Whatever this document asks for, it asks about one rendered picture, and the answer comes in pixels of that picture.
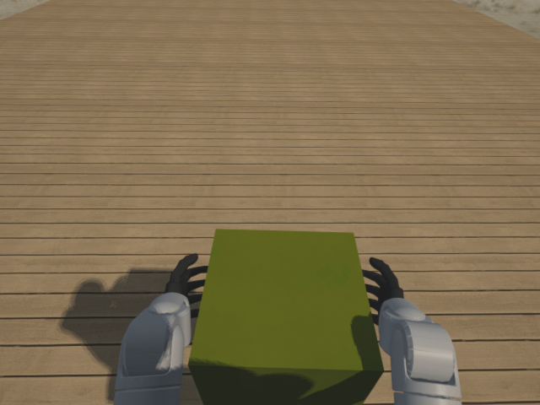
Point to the left robot forearm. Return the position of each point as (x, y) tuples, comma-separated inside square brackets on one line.
[(152, 351)]

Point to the robot left hand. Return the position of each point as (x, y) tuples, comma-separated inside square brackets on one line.
[(180, 276)]

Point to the carton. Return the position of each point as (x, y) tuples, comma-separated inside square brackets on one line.
[(284, 319)]

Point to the right robot forearm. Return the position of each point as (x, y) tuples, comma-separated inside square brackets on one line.
[(423, 358)]

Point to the robot right hand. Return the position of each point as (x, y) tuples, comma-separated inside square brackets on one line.
[(389, 287)]

